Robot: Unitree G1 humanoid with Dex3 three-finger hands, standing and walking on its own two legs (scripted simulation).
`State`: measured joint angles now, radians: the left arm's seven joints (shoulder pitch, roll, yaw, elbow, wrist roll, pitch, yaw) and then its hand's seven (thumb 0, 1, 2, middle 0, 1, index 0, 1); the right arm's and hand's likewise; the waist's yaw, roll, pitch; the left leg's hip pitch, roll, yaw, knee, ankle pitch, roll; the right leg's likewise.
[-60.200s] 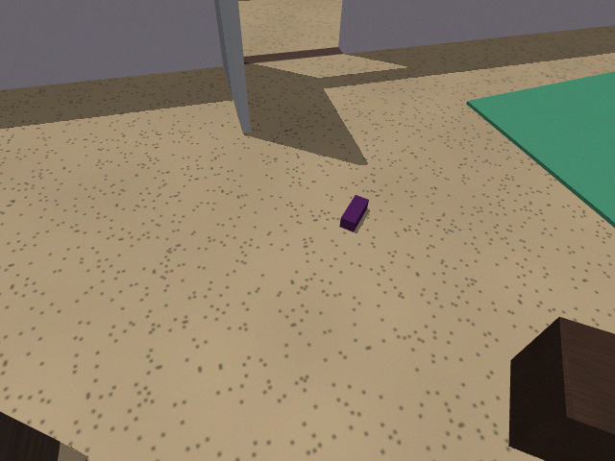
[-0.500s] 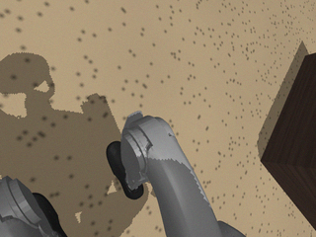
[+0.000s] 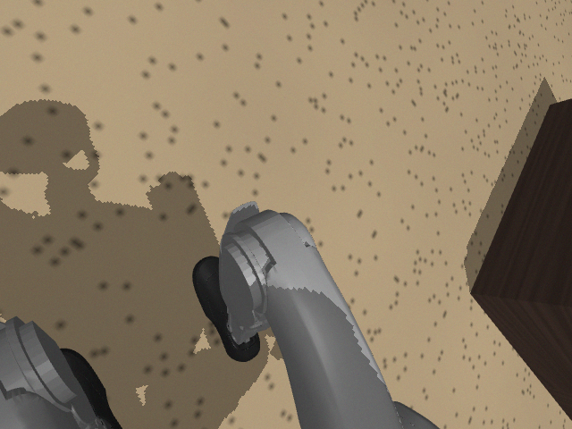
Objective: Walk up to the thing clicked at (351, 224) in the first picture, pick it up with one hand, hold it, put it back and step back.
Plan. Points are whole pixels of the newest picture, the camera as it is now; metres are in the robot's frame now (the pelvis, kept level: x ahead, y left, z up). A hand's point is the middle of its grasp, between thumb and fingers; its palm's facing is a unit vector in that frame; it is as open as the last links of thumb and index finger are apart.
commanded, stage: close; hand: left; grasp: from above
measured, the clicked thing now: out of the picture +0.48 +0.32 -0.30
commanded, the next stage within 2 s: settle in 0.46 s
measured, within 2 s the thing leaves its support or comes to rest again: neither
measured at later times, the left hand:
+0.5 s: hand out of the picture +0.47 +0.31 -0.24, palm faces -0.11 -0.45 -0.89, open 12.8 cm
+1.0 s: hand out of the picture +0.47 +0.32 -0.23, palm faces -0.10 -0.50 -0.86, open 11.6 cm
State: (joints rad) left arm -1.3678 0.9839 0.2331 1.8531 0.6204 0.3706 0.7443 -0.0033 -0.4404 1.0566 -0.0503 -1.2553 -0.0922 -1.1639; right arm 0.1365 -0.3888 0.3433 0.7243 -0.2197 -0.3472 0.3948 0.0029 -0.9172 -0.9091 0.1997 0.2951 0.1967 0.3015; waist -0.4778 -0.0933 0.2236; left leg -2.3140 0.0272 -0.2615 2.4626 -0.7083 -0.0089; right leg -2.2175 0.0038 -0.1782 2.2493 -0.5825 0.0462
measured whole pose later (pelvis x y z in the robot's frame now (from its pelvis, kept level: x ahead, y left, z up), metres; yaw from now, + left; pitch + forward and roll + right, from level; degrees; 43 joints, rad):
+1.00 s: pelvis +0.00 +0.00 +0.00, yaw +0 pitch +31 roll -14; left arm -1.37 0.97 0.24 1.77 0.61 0.39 0.67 0.00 -0.29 1.13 -0.16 -1.28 -0.23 -1.23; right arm 0.16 -0.39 0.33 0.74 -0.20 -0.34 0.40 0.00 -0.93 -0.91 0.20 0.30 0.20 0.30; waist -0.45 -0.09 0.21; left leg -2.32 0.03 -0.25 2.45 -0.71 -0.01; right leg -2.23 0.01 -0.17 2.24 -0.58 0.04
